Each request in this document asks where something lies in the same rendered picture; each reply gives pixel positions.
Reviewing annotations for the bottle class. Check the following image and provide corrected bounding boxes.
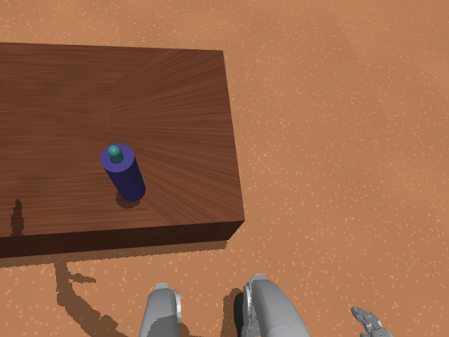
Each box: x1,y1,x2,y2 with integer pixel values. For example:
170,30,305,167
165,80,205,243
100,143,146,201

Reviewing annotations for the right robot hand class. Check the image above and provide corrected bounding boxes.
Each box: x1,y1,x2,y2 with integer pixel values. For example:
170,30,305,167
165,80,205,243
351,307,394,337

